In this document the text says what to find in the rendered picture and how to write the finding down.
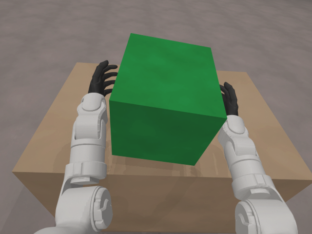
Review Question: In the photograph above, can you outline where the carton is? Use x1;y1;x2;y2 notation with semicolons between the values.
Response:
109;33;227;166

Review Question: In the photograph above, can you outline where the left robot forearm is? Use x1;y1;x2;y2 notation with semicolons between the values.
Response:
55;93;108;224

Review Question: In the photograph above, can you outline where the right robot forearm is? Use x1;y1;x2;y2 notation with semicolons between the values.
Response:
217;115;298;234

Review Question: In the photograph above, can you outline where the right robot hand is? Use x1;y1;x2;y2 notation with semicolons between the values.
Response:
219;82;238;116

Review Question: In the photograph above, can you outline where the left robot hand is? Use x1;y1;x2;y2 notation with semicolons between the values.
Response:
88;60;118;97

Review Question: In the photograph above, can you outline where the pedestal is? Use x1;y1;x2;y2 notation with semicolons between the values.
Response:
12;62;312;233

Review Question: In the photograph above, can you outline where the robot right upper arm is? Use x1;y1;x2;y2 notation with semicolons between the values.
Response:
235;199;297;234

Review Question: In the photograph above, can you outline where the robot left upper arm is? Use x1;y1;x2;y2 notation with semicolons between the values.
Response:
34;186;113;234

